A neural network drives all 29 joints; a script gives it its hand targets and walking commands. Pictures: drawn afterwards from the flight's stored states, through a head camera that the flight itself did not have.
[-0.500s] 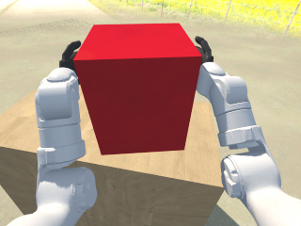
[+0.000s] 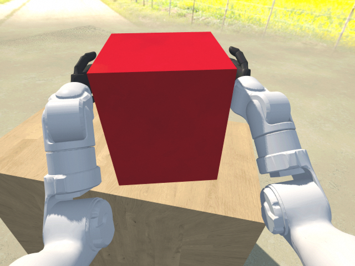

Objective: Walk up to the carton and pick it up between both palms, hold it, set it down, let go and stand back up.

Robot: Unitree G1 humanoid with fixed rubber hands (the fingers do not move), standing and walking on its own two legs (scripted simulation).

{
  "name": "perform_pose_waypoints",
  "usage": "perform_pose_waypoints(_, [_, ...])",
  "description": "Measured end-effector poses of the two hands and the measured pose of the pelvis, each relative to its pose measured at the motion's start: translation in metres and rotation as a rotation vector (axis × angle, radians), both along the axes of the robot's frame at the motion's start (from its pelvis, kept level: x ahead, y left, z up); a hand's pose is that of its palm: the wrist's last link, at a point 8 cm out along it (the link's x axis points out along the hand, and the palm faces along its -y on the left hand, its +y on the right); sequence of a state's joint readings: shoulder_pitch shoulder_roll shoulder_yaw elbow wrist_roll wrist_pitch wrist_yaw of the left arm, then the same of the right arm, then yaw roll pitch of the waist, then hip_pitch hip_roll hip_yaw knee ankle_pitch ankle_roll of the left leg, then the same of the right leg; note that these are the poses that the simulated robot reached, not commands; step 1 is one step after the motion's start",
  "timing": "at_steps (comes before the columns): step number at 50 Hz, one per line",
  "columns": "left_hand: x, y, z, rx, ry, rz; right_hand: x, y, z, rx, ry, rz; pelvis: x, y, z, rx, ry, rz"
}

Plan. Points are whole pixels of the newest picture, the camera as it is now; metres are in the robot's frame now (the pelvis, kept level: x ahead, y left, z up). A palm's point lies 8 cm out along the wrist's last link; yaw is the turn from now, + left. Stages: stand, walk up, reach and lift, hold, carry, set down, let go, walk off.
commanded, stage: hold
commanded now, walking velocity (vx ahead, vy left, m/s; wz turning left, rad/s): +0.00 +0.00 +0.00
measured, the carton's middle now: (165, 107) +0.38 +0.00 +0.25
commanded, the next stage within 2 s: none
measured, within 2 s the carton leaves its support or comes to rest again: neither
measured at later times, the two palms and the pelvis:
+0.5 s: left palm (86, 94) +0.36 +0.15 +0.29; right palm (240, 86) +0.37 -0.15 +0.31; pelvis +0.00 +0.00 +0.00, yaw +0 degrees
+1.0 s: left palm (82, 89) +0.36 +0.16 +0.30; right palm (238, 80) +0.37 -0.14 +0.32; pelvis +0.00 +0.00 +0.00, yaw +0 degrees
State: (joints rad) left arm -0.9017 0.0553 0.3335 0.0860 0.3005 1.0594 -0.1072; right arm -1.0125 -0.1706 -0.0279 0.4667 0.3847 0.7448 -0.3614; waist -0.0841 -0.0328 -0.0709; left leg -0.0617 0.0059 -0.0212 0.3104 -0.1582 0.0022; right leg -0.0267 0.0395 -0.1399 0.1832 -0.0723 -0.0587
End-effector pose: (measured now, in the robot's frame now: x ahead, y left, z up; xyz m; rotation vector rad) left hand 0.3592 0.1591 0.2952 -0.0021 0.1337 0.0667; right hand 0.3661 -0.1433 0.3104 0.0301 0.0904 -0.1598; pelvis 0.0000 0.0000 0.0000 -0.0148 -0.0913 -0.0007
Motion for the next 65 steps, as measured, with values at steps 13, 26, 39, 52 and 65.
perform_pose_waypoints(13, [0.002, 0.000, 0.005, 0.007, -0.005, 0.009, 0.005, 0.001, 0.005, 0.010, -0.005, 0.008, -0.001, 0.000, 0.000, 0.001, 0.015, 0.003])
perform_pose_waypoints(26, [0.002, -0.005, -0.006, 0.008, 0.025, -0.005, 0.001, -0.005, -0.006, 0.004, 0.023, -0.004, -0.001, -0.002, 0.000, 0.002, 0.008, 0.001])
perform_pose_waypoints(39, [0.004, -0.003, 0.002, 0.005, -0.006, -0.001, 0.004, -0.003, 0.003, -0.007, -0.006, -0.001, -0.001, -0.005, 0.000, 0.003, 0.016, 0.002])
perform_pose_waypoints(52, [0.004, 0.003, 0.003, 0.000, -0.007, 0.002, 0.006, 0.003, 0.007, -0.014, -0.006, 0.005, 0.002, -0.004, 0.000, 0.002, 0.019, 0.004])
perform_pose_waypoints(65, [-0.001, 0.001, 0.002, 0.014, -0.006, -0.006, -0.001, 0.001, 0.002, 0.002, -0.004, -0.003, 0.000, 0.001, 0.000, 0.000, 0.006, 0.004])
